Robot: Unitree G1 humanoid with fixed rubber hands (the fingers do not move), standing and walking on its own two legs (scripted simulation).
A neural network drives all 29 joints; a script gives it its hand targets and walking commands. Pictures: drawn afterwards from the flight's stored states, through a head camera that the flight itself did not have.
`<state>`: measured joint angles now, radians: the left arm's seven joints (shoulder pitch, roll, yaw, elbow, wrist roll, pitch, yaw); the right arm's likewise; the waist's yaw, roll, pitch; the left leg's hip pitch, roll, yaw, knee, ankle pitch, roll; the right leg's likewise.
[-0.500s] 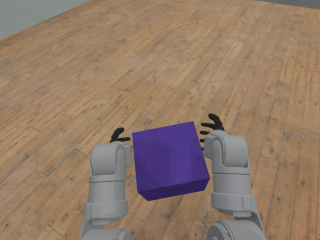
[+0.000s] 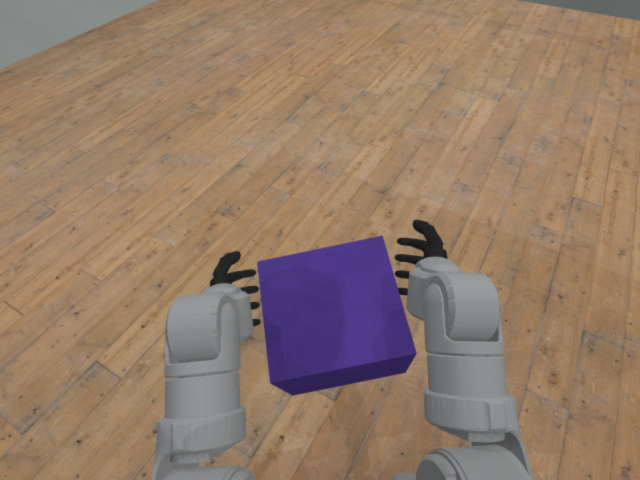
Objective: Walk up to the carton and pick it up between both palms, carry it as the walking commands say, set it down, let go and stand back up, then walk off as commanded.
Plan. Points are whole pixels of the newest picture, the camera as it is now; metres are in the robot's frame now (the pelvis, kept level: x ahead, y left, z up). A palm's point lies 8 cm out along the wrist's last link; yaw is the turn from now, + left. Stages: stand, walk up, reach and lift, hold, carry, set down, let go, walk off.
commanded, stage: carry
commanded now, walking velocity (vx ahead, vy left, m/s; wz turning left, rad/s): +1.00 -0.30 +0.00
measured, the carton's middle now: (335, 320) +0.33 -0.01 -0.02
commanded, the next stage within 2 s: none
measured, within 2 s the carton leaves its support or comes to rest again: neither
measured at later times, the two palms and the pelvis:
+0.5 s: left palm (314, 109) +0.74 +0.02 +0.06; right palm (441, 85) +0.77 -0.23 +0.09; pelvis +0.44 -0.11 +0.00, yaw -1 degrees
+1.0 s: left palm (363, 28) +1.19 -0.12 +0.03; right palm (449, 13) +1.24 -0.36 +0.05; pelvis +0.90 -0.27 +0.00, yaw +4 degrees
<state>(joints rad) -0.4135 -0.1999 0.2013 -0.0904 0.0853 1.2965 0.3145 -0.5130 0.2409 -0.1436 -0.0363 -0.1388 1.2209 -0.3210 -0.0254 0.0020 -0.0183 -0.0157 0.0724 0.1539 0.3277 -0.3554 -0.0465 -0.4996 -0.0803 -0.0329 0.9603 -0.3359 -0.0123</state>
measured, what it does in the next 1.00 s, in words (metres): walks ahead: right foot, then left foot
